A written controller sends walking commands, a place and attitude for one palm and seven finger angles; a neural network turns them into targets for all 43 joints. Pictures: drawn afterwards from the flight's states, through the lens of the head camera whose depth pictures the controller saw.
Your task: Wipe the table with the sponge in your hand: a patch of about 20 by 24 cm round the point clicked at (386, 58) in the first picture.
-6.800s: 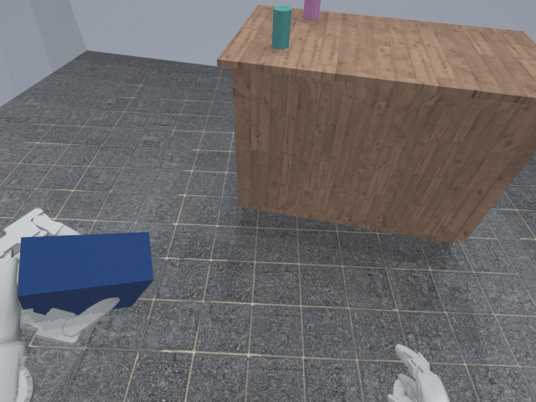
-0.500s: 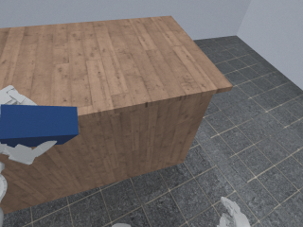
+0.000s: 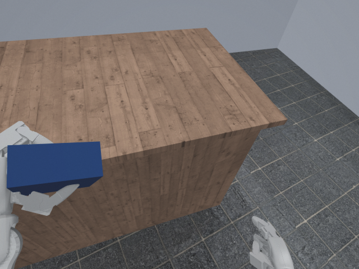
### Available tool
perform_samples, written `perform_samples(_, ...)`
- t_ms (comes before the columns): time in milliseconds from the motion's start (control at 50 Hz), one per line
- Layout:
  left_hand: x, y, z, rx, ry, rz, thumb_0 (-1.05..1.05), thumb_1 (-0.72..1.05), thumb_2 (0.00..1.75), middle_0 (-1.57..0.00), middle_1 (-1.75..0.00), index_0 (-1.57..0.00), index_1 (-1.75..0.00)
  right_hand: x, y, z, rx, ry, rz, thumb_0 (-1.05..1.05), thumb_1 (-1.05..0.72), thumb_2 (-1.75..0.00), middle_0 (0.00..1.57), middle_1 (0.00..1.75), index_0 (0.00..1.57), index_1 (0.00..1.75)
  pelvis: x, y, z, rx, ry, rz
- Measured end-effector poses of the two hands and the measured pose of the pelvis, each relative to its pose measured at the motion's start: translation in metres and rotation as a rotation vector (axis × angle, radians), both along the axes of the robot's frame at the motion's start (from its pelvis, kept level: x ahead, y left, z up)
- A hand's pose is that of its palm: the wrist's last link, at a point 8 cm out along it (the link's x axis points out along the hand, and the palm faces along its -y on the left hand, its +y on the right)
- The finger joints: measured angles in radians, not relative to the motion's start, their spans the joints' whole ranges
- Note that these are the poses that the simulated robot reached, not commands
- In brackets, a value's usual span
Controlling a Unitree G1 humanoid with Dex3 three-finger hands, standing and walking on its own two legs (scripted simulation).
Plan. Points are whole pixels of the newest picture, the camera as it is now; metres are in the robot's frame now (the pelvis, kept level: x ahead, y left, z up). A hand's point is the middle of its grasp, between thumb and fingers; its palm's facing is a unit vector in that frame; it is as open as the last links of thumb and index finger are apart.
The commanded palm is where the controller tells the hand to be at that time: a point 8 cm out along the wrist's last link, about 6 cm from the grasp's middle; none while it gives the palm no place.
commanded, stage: shuffle to correct the standing spot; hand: left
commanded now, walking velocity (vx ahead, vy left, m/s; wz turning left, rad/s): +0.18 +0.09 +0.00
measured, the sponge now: (69, 169) +0.23 +0.22 +0.15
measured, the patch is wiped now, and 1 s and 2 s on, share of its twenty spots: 0.00 0.00 0.00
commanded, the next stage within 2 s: come to a stop and stand still in 1.00 s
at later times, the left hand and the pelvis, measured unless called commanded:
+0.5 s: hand (72, 141) +0.28 +0.23 +0.16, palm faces +0.37 -0.83 -0.41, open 9.4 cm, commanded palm +0.22 +0.27 +0.18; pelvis +0.05 -0.01 -0.02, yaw -1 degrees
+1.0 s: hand (41, 125) +0.30 +0.29 +0.17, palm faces +0.43 -0.80 -0.42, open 9.4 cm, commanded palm +0.23 +0.33 +0.18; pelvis +0.07 +0.05 -0.02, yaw +1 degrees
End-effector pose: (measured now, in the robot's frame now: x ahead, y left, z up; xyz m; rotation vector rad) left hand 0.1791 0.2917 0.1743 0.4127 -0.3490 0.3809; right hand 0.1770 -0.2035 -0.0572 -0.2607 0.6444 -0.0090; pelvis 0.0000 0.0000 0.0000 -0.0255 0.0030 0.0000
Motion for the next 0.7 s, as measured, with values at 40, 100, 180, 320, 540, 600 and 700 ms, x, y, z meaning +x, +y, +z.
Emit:
perform_samples(40, 0.007, -0.003, -0.002, 0.006, 0.018, -0.007, -0.01, -0.44, 1.02, -0.83, -1.35, -0.82, -1.35, 0.008, -0.001, -0.001, 0.005, -0.007, -0.01, 0.01, -0.9, -0.9, 0.2, 0.3, 0.21, 0.3, 0.006, -0.001, -0.001, 0.001, 0.001, 0.0)
perform_samples(100, 0.016, -0.006, -0.002, 0.02, 0.035, -0.013, -0.01, -0.44, 1.02, -0.83, -1.35, -0.82, -1.35, 0.017, -0.006, -0.003, 0.011, -0.012, -0.027, 0.01, -0.9, -0.9, 0.2, 0.3, 0.21, 0.3, 0.015, -0.003, -0.004, 0.002, 0.001, 0.002)
perform_samples(180, 0.026, -0.009, 0.0, 0.042, 0.035, -0.012, -0.01, -0.44, 1.02, -0.82, -1.35, -0.82, -1.35, 0.025, -0.017, -0.009, 0.011, -0.001, -0.049, 0.01, -0.9, -0.9, 0.2, 0.3, 0.21, 0.3, 0.026, -0.007, -0.008, 0.003, 0.001, 0.001)
perform_samples(320, 0.043, -0.015, 0.001, 0.061, 0.011, -0.022, -0.01, -0.44, 1.02, -0.82, -1.35, -0.82, -1.35, 0.028, -0.037, -0.023, -0.006, 0.045, -0.098, 0.01, -0.9, -0.9, 0.2, 0.3, 0.2, 0.3, 0.041, -0.009, -0.015, 0.004, -0.001, -0.002)
perform_samples(540, 0.062, -0.023, 0.007, 0.118, 0.026, -0.055, -0.01, -0.44, 1.02, -0.82, -1.35, -0.82, -1.36, 0.02, -0.039, -0.033, 0.037, 0.062, -0.153, 0.01, -0.9, -0.9, 0.2, 0.29, 0.2, 0.3, 0.053, -0.009, -0.018, 0.019, -0.022, -0.017)
perform_samples(600, 0.06, -0.025, 0.009, 0.121, 0.009, -0.061, -0.01, -0.44, 1.02, -0.82, -1.35, -0.82, -1.36, 0.019, -0.038, -0.04, 0.038, 0.1, -0.137, 0.01, -0.9, -0.9, 0.2, 0.29, 0.2, 0.3, 0.055, -0.009, -0.018, 0.003, -0.025, 0.014)
perform_samples(700, 0.053, -0.008, 0.007, 0.1, 0.034, -0.013, -0.01, -0.44, 1.02, -0.82, -1.35, -0.82, -1.36, 0.019, -0.035, -0.039, 0.01, 0.172, -0.124, 0.01, -0.9, -0.9, 0.2, 0.3, 0.2, 0.3, 0.06, 0.001, -0.01, 0.016, -0.024, 0.003)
